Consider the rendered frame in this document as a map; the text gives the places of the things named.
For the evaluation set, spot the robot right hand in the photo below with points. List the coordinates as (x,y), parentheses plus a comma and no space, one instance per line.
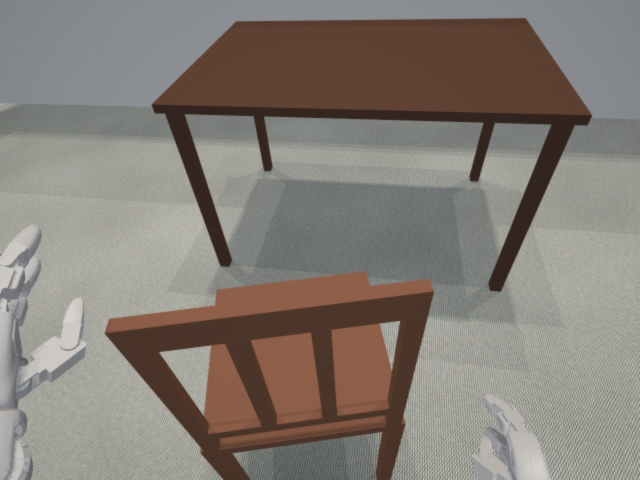
(521,456)

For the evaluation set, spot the chair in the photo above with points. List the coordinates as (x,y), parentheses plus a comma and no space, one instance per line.
(291,362)

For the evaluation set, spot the left robot forearm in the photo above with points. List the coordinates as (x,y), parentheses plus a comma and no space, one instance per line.
(15,458)

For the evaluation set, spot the table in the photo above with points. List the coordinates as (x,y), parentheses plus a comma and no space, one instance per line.
(452,70)

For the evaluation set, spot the robot left hand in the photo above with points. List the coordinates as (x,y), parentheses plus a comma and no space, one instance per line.
(18,274)

